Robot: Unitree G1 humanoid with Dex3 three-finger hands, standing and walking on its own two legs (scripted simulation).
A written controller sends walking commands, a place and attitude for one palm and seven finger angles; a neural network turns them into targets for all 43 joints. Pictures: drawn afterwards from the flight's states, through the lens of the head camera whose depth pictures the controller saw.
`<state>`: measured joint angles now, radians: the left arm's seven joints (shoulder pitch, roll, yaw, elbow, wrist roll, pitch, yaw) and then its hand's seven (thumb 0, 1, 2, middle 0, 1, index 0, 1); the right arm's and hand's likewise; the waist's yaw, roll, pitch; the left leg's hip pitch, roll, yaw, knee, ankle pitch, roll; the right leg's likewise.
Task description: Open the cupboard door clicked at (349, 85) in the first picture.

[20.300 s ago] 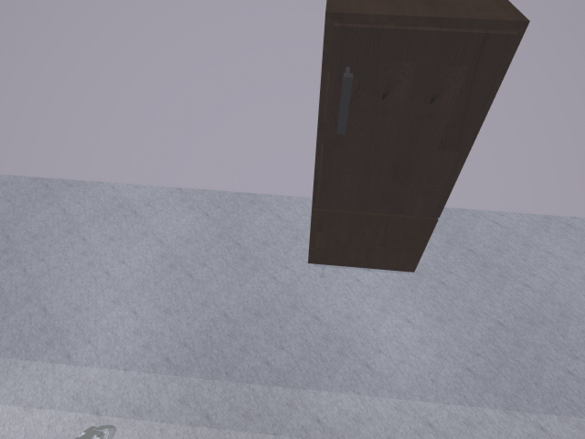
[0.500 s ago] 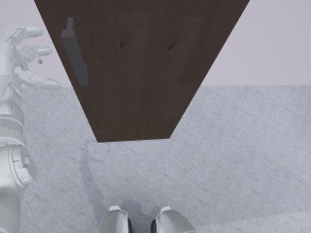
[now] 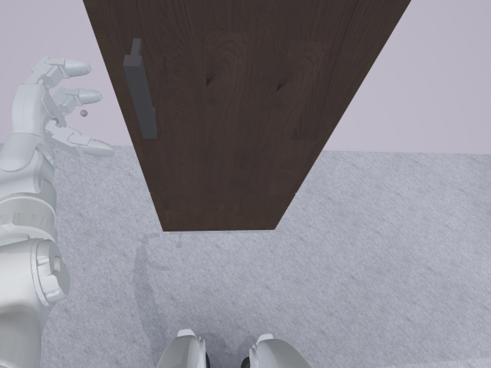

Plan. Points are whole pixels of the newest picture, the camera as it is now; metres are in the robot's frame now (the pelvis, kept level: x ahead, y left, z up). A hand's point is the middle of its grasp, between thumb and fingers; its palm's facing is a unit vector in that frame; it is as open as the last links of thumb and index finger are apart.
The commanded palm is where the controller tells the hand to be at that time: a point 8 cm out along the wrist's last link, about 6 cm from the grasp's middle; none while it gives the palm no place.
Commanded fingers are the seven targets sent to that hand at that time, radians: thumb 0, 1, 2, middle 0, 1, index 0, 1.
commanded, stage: move the hooked fingers beside the handle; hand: left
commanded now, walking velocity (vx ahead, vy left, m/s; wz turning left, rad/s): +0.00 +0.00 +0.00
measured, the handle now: (144, 92) +0.54 +0.14 +0.08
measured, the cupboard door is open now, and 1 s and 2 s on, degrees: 0 0 1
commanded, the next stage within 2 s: slide the fingers in behind the handle in 0.14 s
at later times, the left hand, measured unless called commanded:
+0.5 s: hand (94, 110) +0.50 +0.21 +0.08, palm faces -0.02 -1.00 +0.01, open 14.0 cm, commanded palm +0.48 +0.24 +0.08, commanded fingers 0.00 -0.50 0.30 -0.30 -1.20 -0.30 -1.20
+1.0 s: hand (114, 110) +0.50 +0.18 +0.08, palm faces +0.02 -1.00 -0.01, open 14.2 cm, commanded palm +0.48 +0.20 +0.08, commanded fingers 0.00 -0.50 0.30 -0.30 -1.20 -0.30 -1.20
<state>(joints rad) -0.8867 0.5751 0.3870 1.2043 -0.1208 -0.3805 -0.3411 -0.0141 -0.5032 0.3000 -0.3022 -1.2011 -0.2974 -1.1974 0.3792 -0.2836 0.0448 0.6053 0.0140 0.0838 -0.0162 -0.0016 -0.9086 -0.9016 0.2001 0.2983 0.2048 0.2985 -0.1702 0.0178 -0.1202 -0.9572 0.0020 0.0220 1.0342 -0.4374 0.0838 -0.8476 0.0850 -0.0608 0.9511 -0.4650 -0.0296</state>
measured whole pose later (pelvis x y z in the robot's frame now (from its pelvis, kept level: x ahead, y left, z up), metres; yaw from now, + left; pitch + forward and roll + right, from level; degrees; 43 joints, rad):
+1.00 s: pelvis +0.00 +0.00 +0.00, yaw +0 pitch +21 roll -4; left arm -0.89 0.47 0.32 1.18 -0.12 -0.40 -0.20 -0.01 -0.50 0.30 -0.27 -1.19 -0.27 -1.19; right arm 0.41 -0.26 0.03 0.64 0.00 0.08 0.02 0.00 -0.91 -0.90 0.20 0.30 0.20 0.30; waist -0.16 0.04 -0.13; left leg -0.96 0.00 0.02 1.04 -0.45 0.08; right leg -0.86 0.08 -0.06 0.96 -0.48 -0.04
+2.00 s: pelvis +0.00 +0.00 +0.00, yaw +2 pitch +20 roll -4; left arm -0.89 0.38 0.20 1.18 -0.15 -0.44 -0.11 -0.01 -0.50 0.30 -0.17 -1.17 -0.17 -1.15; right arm 0.38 -0.26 0.01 0.70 -0.01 0.04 0.04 0.00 -0.91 -0.90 0.20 0.30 0.20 0.30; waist -0.12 0.04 -0.13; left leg -0.96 -0.02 -0.01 1.05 -0.44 0.08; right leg -0.84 0.07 -0.09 0.98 -0.49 -0.04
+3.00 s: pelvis +0.00 -0.01 +0.00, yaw +0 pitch +20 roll -4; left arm -0.87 0.50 0.35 1.19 -0.12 -0.42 -0.25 -0.01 -0.50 0.30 -0.29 -1.20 -0.28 -1.20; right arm 0.40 -0.27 0.04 0.64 0.01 0.08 0.00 0.00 -0.91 -0.90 0.20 0.30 0.20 0.30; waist -0.17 0.04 -0.13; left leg -0.96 0.01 0.02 1.04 -0.44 0.07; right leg -0.85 0.09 -0.06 0.97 -0.47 -0.04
